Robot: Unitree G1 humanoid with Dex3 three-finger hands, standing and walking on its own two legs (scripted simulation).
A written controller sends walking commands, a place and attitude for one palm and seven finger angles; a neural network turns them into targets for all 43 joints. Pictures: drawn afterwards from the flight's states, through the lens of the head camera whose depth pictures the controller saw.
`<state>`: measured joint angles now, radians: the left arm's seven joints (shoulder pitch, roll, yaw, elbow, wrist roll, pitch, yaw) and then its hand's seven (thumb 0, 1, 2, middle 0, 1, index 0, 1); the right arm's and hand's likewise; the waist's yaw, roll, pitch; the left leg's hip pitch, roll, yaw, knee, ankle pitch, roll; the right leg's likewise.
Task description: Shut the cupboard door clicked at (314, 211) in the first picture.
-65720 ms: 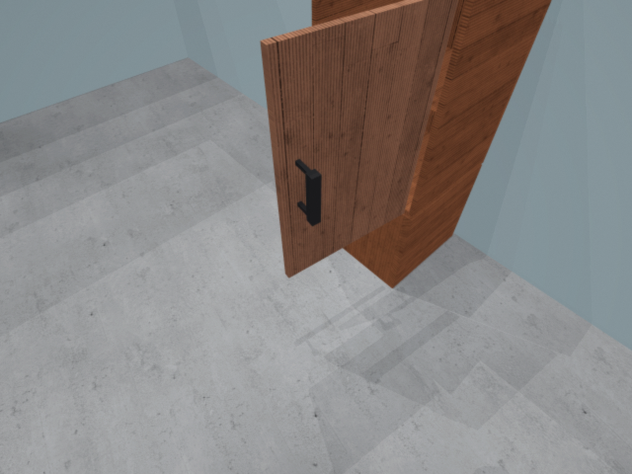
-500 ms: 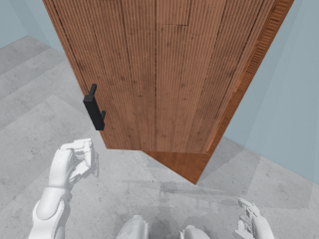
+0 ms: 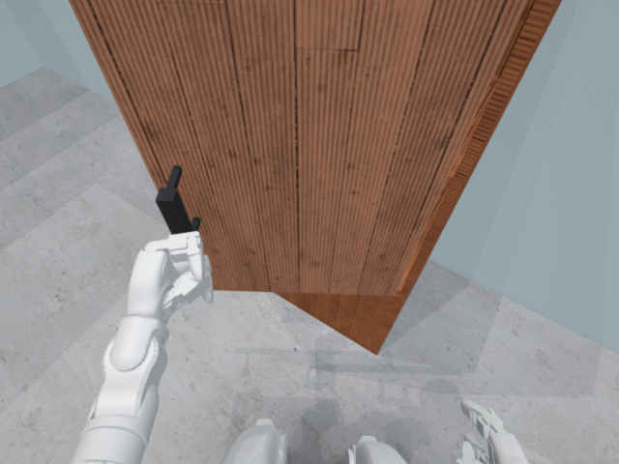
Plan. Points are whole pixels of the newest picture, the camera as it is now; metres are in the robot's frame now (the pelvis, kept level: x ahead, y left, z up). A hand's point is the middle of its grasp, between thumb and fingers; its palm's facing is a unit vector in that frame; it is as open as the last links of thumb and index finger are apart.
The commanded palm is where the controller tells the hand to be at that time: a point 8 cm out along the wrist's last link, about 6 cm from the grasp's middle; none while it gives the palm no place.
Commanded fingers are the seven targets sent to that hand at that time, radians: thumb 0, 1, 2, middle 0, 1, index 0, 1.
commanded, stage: bring the fist close to the handle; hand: left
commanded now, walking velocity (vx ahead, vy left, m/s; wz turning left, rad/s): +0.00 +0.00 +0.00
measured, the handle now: (183, 212) +0.44 +0.21 +0.05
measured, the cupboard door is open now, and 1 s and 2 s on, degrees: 31 28 14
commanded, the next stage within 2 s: push the door shut along its arc in 0.44 s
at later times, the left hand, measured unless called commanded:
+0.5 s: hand (201, 274) +0.34 +0.16 +0.05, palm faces -0.01 -1.00 -0.02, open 3.1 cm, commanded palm +0.32 +0.21 +0.05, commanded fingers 0.00 0.90 0.90 -1.30 -1.50 -1.30 -1.50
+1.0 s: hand (211, 242) +0.39 +0.15 +0.05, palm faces -0.11 -0.99 -0.04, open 3.1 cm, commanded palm +0.38 +0.20 +0.05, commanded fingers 0.00 0.90 0.90 -1.30 -1.50 -1.30 -1.50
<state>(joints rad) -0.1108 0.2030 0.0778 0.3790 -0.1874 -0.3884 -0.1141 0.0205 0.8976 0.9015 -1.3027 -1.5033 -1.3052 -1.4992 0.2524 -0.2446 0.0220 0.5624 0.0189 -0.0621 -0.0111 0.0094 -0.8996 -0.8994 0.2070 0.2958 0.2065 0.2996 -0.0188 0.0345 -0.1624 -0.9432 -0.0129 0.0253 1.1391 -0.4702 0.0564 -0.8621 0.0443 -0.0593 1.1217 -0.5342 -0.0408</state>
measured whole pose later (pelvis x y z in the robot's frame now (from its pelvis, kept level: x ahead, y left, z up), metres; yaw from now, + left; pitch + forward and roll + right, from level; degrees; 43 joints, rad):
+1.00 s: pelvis +0.00 +0.00 +0.00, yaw +0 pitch +17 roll -2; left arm -0.43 0.28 0.14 0.74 -0.20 -0.43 -0.24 0.02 0.90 0.90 -1.31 -1.50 -1.30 -1.50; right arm 0.29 -0.27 0.01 0.62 0.03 -0.04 -0.01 0.01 -0.90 -0.90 0.21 0.30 0.21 0.30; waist -0.05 0.04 -0.15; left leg -0.99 -0.01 0.02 1.15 -0.46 0.06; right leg -0.91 0.05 -0.06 1.13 -0.53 -0.04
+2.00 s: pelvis -0.01 +0.00 -0.03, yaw -1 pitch +25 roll -4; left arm -1.03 0.47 0.18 1.21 -0.13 -0.35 -0.41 0.02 0.93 0.95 -1.30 -1.50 -1.30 -1.50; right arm 0.36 -0.28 0.03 0.67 0.02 -0.03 0.01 0.00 -0.90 -0.90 0.21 0.30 0.21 0.30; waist -0.18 0.06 -0.15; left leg -1.23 0.01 0.00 1.27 -0.48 0.06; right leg -1.13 0.07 -0.09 1.23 -0.53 -0.05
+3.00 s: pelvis +0.01 -0.01 -0.01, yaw -2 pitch +25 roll -1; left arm -0.95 0.25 0.28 1.18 0.03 -0.46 0.16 0.02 0.89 0.90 -1.30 -1.50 -1.30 -1.50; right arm 0.44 -0.23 0.00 0.66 -0.07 0.03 0.11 0.00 -0.90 -0.90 0.21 0.30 0.21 0.30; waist -0.20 0.07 -0.18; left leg -1.14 0.02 0.03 1.18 -0.48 0.04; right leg -1.07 0.08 -0.05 1.16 -0.53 -0.06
